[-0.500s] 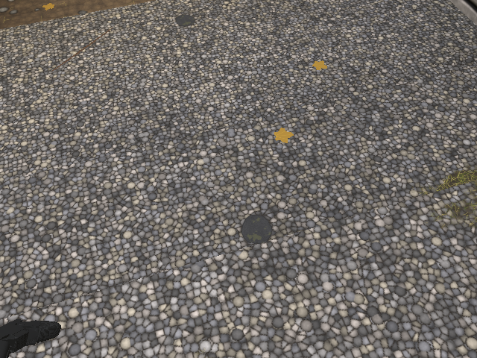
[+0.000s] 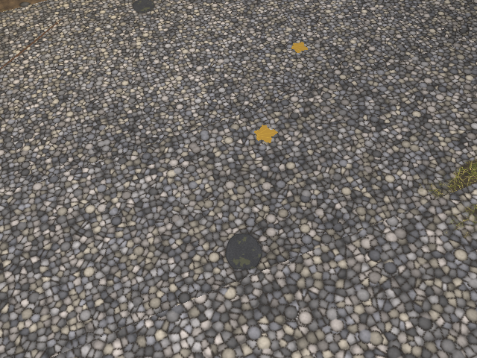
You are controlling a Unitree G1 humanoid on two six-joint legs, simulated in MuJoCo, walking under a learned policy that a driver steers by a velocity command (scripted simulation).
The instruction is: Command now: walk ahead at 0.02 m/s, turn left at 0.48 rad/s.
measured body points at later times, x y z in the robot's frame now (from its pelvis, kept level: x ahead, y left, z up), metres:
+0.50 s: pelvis +0.06 +0.04 +0.01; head +0.09 +0.08 +0.45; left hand +0.12 +0.35 -0.11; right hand +0.28 -0.19 -0.08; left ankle +0.08 +0.11 -0.73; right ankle +0.18 -0.10 -0.68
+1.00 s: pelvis +0.14 +0.00 +0.01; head +0.17 -0.01 +0.46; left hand +0.05 +0.27 -0.09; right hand +0.39 -0.13 -0.12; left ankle +0.04 +0.11 -0.70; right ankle +0.18 -0.06 -0.73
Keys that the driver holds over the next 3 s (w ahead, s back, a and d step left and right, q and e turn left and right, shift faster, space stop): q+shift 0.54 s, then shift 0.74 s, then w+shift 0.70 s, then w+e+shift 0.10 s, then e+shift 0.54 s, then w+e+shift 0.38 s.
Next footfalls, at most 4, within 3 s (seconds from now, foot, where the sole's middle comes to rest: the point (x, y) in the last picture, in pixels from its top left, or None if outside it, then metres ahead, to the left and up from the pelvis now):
0.12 left None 0.12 0.12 -0.77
0.70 right None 0.21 -0.03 -0.77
1.08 left None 0.09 0.12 -0.77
1.60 right None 0.36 0.00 -0.77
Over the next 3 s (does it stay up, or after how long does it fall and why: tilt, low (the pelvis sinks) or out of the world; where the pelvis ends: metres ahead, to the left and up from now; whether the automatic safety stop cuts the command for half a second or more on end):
stays up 0.92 0.52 -0.18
